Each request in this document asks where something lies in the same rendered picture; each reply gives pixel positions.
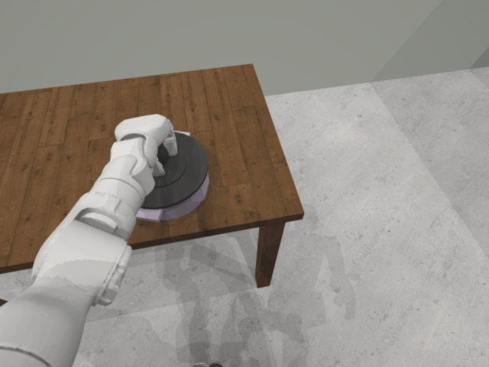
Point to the left robot hand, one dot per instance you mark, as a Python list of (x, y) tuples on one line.
[(158, 127)]

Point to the knob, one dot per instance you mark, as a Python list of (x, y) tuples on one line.
[(162, 155)]

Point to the lid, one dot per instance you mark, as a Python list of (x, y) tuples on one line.
[(185, 173)]

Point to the pot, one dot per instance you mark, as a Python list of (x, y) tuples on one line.
[(174, 212)]

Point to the left robot upper arm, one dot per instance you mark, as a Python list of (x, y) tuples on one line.
[(43, 326)]

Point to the table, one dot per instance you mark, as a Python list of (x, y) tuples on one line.
[(55, 143)]

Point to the left robot forearm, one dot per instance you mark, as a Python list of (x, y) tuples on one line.
[(115, 198)]

